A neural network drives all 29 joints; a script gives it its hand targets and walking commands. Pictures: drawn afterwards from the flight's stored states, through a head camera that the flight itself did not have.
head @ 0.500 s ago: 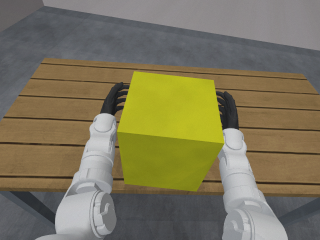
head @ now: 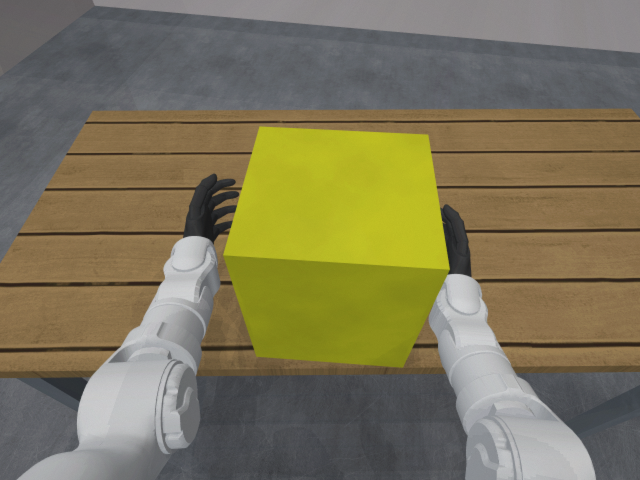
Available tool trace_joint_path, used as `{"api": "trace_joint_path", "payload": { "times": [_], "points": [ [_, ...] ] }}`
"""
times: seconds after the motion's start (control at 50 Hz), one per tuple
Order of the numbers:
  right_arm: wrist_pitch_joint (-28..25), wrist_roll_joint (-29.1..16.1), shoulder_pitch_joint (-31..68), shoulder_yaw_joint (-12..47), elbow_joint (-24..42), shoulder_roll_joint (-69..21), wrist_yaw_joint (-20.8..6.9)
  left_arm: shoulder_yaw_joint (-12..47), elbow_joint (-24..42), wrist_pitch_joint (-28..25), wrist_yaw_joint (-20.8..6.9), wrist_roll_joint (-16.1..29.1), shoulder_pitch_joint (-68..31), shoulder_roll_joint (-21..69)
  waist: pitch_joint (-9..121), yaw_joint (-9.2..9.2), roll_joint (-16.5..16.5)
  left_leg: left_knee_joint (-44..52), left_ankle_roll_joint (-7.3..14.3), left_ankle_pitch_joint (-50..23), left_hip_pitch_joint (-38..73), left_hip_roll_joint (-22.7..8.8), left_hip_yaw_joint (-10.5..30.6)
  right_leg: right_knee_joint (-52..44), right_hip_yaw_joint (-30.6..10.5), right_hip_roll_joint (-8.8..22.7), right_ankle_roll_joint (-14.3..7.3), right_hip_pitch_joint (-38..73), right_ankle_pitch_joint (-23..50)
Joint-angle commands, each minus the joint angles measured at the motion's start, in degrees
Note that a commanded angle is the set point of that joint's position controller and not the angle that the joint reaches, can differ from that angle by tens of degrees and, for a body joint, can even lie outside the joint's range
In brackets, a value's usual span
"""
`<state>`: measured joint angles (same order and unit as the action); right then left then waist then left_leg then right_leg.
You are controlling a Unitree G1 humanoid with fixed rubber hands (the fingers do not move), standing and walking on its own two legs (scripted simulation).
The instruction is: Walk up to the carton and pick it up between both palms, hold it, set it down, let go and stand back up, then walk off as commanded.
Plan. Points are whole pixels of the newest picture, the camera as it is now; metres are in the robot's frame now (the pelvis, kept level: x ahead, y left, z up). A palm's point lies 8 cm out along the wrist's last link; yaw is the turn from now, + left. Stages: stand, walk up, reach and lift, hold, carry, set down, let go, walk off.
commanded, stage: set down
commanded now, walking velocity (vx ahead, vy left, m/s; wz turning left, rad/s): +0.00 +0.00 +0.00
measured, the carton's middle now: (335, 254) +0.40 -0.03 +0.05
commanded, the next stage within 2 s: none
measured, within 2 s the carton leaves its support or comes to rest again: neither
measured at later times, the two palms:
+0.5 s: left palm (179, 287) +0.36 +0.17 +0.05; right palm (472, 289) +0.33 -0.19 +0.07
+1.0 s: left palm (149, 335) +0.30 +0.20 +0.05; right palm (502, 339) +0.27 -0.20 +0.06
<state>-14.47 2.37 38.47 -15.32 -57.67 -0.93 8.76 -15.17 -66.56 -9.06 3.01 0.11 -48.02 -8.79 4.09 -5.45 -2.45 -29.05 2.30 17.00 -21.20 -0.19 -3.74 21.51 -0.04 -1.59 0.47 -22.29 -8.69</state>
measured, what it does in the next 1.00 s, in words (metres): stands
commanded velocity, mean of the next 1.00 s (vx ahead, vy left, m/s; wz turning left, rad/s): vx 0.00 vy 0.00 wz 0.00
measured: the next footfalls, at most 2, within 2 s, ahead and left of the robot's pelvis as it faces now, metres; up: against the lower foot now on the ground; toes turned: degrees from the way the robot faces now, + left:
none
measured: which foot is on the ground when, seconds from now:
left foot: down 0.00-1.00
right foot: down 0.00-1.00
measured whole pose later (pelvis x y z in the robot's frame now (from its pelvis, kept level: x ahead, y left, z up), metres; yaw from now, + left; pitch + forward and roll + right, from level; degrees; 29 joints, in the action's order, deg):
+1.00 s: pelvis -0.04 +0.00 +0.00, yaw +0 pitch -3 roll -2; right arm -2.4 -5.0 16.2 -5.6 -32.7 1.3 10.7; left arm -8.4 -35.2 2.2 -1.0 7.0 -18.0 -11.7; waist 0.3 -5.0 0.8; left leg -27.2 2.3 15.5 -9.1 -0.2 -3.7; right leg 20.1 0.0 -1.6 0.5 -10.4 -6.9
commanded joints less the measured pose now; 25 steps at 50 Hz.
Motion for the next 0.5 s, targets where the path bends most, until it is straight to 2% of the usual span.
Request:
{"api": "trace_joint_path", "payload": {
  "times": [0.0,0.08,0.2,0.26,0.36,0.48],
  "points": [
    [-2.8,-4.9,23.2,6.9,4.1,12.7,1.1,10.5,3.7,-1.5,-1.9,1.9,-24.3,-8.3,37.1,-0.44,0.3,-2.6,-7.0,-38.9,11.2,-1.6,3.0,3.2,2.3,-1.3,0.6,15.5,30.2],
    [-2.3,-6.0,19.8,8.8,2.7,13.1,1.0,10.1,3.6,-1.5,-2.7,1.4,-21.9,-8.9,33.1,0.15,0.4,-0.9,-6.4,-34.3,10.5,-1.5,2.9,2.6,1.8,-1.0,0.6,16.9,27.5],
    [0.2,-6.7,21.3,7.7,3.3,13.0,1.0,12.2,4.8,-2.0,-2.4,3.3,-24.4,-10.5,28.4,-0.12,-1.0,2.5,-5.3,-20.5,8.1,-1.5,2.5,1.0,2.1,-0.6,-0.1,15.1,14.8],
    [1.6,-6.7,21.3,7.0,4.2,12.7,1.0,14.0,6.2,-2.3,-1.9,4.7,-24.1,-10.7,27.6,-0.20,-2.5,3.5,-5.4,-16.2,8.2,-1.8,2.8,0.5,2.2,-0.5,-0.6,14.4,10.7],
    [2.8,-7.1,19.3,7.2,6.0,12.1,1.1,15.6,8.6,-2.9,-1.7,6.6,-21.6,-11.0,27.6,0.08,-4.2,4.0,-5.7,-14.2,9.0,-2.0,3.3,0.4,2.3,-0.6,-1.1,14.6,9.0],
    [2.7,-7.9,14.3,9.3,9.1,11.4,1.7,14.8,12.2,-2.9,-2.6,7.1,-16.1,-11.7,26.9,0.92,-3.6,3.7,-5.8,-16.9,11.3,-1.5,3.4,0.0,2.0,-1.0,-1.1,16.1,10.7]
  ]
}}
